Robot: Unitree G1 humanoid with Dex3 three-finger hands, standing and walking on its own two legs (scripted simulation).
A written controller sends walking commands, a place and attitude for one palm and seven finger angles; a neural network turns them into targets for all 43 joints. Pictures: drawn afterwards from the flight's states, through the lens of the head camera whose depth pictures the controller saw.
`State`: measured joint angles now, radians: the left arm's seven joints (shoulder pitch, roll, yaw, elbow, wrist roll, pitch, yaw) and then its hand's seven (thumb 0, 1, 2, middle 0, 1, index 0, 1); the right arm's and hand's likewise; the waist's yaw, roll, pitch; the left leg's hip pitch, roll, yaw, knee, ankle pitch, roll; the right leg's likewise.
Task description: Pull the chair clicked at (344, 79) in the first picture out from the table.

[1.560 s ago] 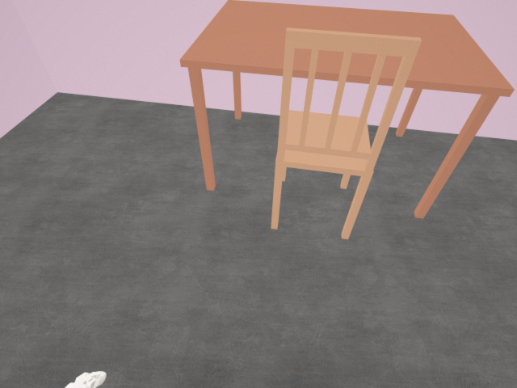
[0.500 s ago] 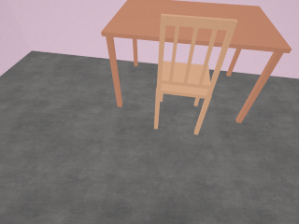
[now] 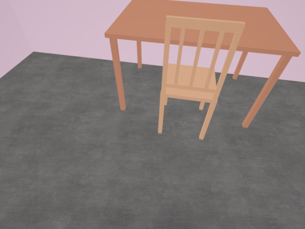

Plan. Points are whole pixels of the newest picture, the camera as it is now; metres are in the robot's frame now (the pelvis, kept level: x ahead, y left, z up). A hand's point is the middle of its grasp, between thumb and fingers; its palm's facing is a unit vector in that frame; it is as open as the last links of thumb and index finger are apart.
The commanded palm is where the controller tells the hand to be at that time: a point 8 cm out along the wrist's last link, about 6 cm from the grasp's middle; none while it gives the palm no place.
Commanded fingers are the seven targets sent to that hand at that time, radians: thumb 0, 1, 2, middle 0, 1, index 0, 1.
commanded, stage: walk to a spot facing it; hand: left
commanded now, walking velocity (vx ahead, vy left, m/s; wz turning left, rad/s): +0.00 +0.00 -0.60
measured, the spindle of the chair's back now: (196, 61) +0.98 -0.19 -0.08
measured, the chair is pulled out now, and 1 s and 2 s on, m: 0.00 0.00 0.00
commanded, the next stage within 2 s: none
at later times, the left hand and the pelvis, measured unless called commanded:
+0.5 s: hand out of the picture +0.05 +0.16 -0.18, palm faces -0.17 -0.94 -0.28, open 7.4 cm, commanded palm none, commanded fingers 0.00 0.90 0.90 -0.20 -0.30 -0.20 -0.30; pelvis -0.02 -0.03 -0.02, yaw -13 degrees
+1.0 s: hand out of the picture +0.12 +0.18 -0.17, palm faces -0.34 -0.92 -0.20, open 7.4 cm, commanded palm none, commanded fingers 0.00 0.90 0.90 -0.20 -0.30 -0.20 -0.30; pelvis +0.04 +0.00 +0.00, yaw -28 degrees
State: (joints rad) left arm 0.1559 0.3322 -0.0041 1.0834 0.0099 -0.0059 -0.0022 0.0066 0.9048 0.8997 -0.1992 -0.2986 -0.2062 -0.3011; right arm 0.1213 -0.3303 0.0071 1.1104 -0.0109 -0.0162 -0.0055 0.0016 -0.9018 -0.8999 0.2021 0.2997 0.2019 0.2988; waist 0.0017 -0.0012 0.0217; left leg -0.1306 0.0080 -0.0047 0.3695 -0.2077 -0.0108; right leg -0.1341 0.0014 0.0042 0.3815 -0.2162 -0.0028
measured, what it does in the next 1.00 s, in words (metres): lifts its left foot, turning right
